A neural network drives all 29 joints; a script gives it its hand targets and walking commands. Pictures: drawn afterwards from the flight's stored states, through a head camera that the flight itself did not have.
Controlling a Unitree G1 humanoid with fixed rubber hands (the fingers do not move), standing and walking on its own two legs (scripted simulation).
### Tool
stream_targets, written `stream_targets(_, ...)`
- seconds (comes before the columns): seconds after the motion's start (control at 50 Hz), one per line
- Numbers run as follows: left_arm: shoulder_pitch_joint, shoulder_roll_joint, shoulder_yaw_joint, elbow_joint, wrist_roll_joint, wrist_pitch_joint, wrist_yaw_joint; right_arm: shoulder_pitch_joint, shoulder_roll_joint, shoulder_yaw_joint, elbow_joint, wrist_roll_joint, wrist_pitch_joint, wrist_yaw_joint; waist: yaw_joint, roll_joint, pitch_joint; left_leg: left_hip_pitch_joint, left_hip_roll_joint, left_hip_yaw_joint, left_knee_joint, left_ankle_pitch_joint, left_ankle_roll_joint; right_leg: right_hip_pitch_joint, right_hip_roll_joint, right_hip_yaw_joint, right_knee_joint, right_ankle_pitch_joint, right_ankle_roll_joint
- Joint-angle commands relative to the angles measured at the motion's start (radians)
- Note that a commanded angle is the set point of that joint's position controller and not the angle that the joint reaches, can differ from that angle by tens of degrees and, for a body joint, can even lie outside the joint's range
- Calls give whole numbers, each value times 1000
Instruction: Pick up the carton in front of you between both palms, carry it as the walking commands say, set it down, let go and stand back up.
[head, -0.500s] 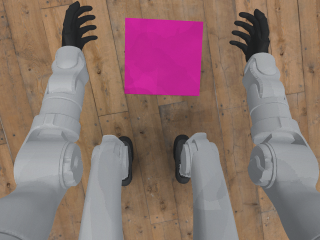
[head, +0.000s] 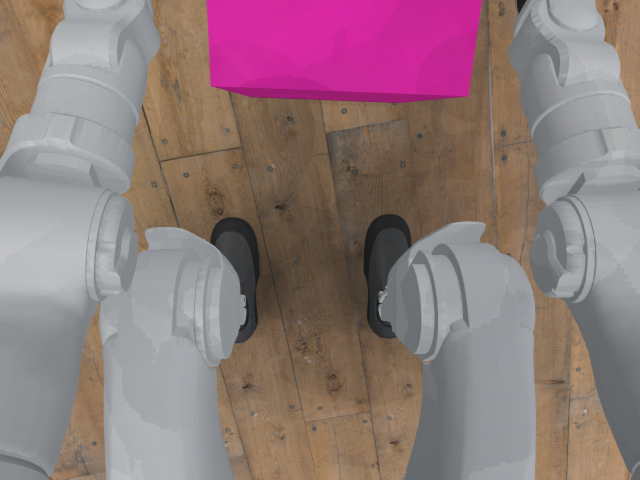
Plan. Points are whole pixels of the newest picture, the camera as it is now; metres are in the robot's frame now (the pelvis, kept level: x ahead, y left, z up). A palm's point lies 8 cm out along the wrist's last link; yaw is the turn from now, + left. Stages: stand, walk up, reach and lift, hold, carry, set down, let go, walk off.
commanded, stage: reach and lift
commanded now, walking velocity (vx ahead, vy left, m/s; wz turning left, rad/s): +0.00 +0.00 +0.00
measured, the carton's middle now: out of the picture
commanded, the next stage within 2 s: none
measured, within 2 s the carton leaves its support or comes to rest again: leaves its support in 0.86 s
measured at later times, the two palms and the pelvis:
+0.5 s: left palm out of the picture +0.55 +0.13 -0.18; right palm out of the picture +0.53 -0.18 -0.17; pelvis +0.00 +0.00 +0.00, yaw +0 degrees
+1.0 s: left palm out of the picture +0.55 +0.13 -0.11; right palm out of the picture +0.53 -0.17 -0.11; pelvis +0.01 +0.00 +0.00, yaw -1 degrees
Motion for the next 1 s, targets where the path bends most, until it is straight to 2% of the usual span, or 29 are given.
stream_targets(0.0,-282,136,-12,-111,-25,-36,7,-264,-140,17,-121,29,-32,-11,-11,-2,-1345,641,-13,42,-106,244,-11,702,4,-25,-140,288,21)
stream_targets(0.12,-228,109,-35,-160,-35,-42,11,-213,-111,22,-195,34,-34,-27,-19,21,-1426,666,-26,59,-80,320,-14,765,29,-30,-119,379,23)
stream_targets(0.26,-178,72,1,-84,1,-43,1,-144,-57,-7,-113,-13,-32,-13,-23,14,-1172,539,-32,36,-114,232,-8,591,21,-22,-140,278,25)
stream_targets(0.36,-201,49,1,-68,14,-48,4,-186,-41,0,-105,-11,-41,-8,-15,11,-1156,555,-35,28,-129,224,-6,553,20,-25,-149,249,27)
stream_targets(0.44,-255,-41,-42,-69,4,-53,2,-243,42,47,-107,1,-48,-5,-16,10,-1163,579,-48,26,-141,215,-5,562,33,-29,-161,230,24)
stream_targets(0.5,-291,-100,-38,-75,30,-58,7,-271,110,57,-93,-19,-48,-4,-14,17,-1171,605,-61,28,-142,212,-4,565,44,-32,-167,219,25)
stream_targets(0.52,-317,-158,-48,-89,39,-59,-2,-295,185,78,-92,-19,-46,8,-4,18,-1170,609,-69,31,-140,211,0,564,50,-33,-166,214,23)
stream_targets(0.56,-402,-375,-98,-88,42,-52,-41,-387,393,127,-96,-15,-41,47,-4,19,-1159,593,-79,36,-136,210,-1,558,68,-34,-161,221,14)
stream_targets(0.6,-515,-640,-150,-89,59,-32,-109,-503,661,167,-114,-38,-21,114,-7,15,-1120,563,-93,41,-128,189,0,555,85,-34,-148,209,8)
stream_targets(0.62,-522,-732,-134,-88,82,-18,-141,-539,753,169,-138,-57,-4,147,-7,16,-1106,543,-103,50,-120,179,3,556,93,-39,-140,202,8)
stream_targets(0.66,-520,-857,-108,-115,112,7,-190,-569,871,163,-167,-80,26,199,-2,10,-1097,522,-117,67,-109,175,10,546,103,-51,-130,190,10)
stream_targets(0.72,-533,-973,-107,-172,114,39,-234,-577,994,163,-211,-85,58,246,-5,-1,-1149,533,-123,80,-91,204,18,553,110,-64,-118,217,5)
stream_targets(0.78,-567,-1069,-151,-269,76,59,-251,-602,1090,203,-318,-55,81,262,-9,7,-1327,602,-124,95,-77,268,18,622,117,-79,-106,288,2)
stream_targets(0.84,-577,-1181,-228,-422,14,80,-244,-619,1182,280,-500,3,104,256,-10,17,-1666,749,-133,113,-77,385,8,802,126,-97,-106,422,7)
stream_targets(0.88,-561,-1241,-245,-491,19,104,-240,-580,1233,291,-565,0,133,250,-11,3,-1815,763,-143,115,-95,432,3,905,135,-98,-114,505,10)
stream_targets(0.94,-510,-1300,-234,-538,75,160,-263,-481,1304,269,-581,-81,198,260,-18,-7,-1760,659,-157,117,-145,347,7,890,149,-96,-161,457,13)
stream_targets(0.96,-501,-1312,-236,-541,85,172,-271,-450,1336,256,-574,-102,214,264,-35,-3,-1719,659,-156,114,-153,298,14,815,151,-98,-181,373,9)
stream_targets(0.98,-461,-1336,-215,-525,116,193,-279,-433,1327,243,-568,-133,228,270,-16,20,-1641,629,-159,117,-191,268,11,774,148,-92,-213,332,8)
